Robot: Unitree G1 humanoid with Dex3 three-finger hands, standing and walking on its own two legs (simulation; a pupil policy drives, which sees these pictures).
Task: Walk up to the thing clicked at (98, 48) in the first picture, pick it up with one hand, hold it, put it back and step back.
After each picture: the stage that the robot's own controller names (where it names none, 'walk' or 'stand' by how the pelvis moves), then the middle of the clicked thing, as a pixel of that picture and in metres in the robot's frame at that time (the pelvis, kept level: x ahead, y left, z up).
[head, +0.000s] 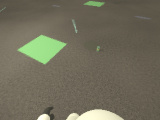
stand; (98, 48) +1.51 -0.16 -0.72
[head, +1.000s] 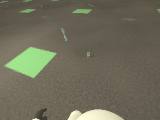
walk; (88, 54) +1.40 +0.14 -0.69
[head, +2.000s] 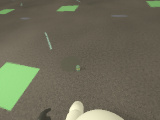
walk; (78, 68) +0.90 +0.30 -0.72
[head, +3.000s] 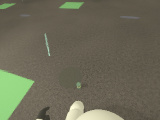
walk; (78, 85) +0.52 +0.22 -0.71
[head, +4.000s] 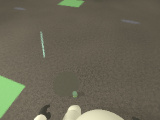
stand; (75, 94) +0.37 +0.18 -0.70
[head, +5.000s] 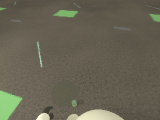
stand; (74, 103) +0.33 +0.18 -0.72
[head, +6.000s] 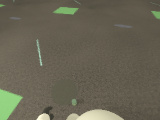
stand; (74, 102) +0.32 +0.19 -0.73
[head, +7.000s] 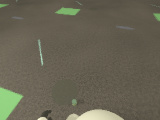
stand; (74, 102) +0.33 +0.18 -0.73
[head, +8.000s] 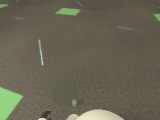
stand; (74, 103) +0.32 +0.18 -0.73
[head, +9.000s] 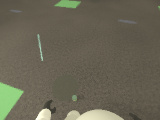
go down; (74, 98) +0.33 +0.18 -0.72
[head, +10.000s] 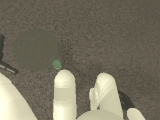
go down; (57, 64) +0.39 +0.25 -0.29
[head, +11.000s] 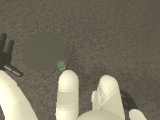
close in; (61, 65) +0.39 +0.25 -0.29
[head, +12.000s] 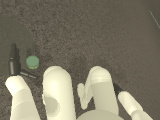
close in; (33, 63) +0.36 +0.29 -0.21
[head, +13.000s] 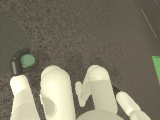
close; (28, 62) +0.37 +0.29 -0.21
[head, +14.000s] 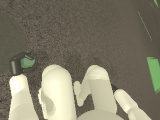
lift; (27, 62) +0.35 +0.29 -0.22
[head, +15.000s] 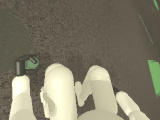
lift; (31, 64) +0.34 +0.28 -0.22
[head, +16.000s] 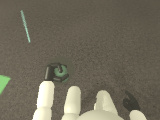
lift; (62, 74) +0.32 +0.20 +0.00
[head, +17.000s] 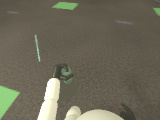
hold; (67, 75) +0.33 +0.17 +0.01
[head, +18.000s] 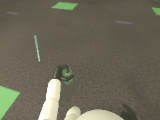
hold; (68, 76) +0.33 +0.17 +0.00
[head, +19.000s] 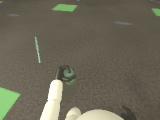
crouch; (69, 76) +0.33 +0.16 +0.00
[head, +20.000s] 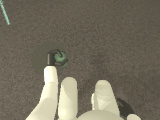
crouch; (61, 60) +0.42 +0.21 -0.09
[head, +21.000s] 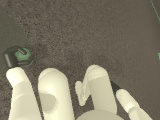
lower; (24, 57) +0.39 +0.30 -0.22
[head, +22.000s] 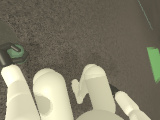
lower; (18, 54) +0.41 +0.31 -0.22
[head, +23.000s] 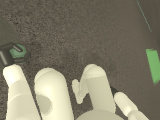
lower; (19, 54) +0.41 +0.31 -0.22
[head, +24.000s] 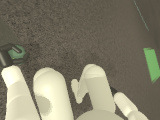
lower; (18, 55) +0.41 +0.31 -0.22
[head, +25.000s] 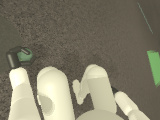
loosen; (25, 57) +0.39 +0.29 -0.22
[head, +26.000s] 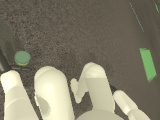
withdraw; (22, 59) +0.39 +0.27 -0.22
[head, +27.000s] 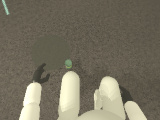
walk; (68, 64) +0.43 +0.22 -0.34
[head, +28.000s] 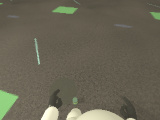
stand; (75, 101) +0.35 +0.15 -0.66
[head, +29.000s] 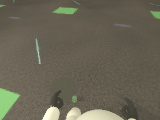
stand; (74, 99) +0.37 +0.17 -0.67
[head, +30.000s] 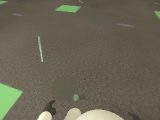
stand; (76, 97) +0.37 +0.16 -0.69
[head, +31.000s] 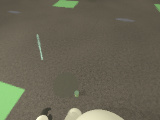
walk; (76, 93) +0.39 +0.16 -0.71
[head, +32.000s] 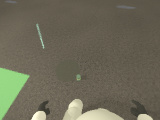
walk; (78, 77) +0.55 +0.18 -0.69
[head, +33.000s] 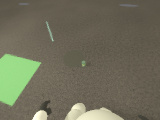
walk; (83, 63) +0.85 +0.16 -0.70
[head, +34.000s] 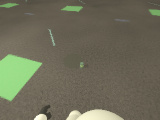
stand; (81, 65) +1.01 +0.17 -0.71
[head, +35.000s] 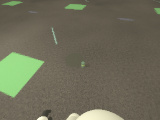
stand; (82, 64) +1.01 +0.15 -0.72
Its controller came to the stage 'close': yes
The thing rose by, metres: 0.70
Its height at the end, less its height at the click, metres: +0.00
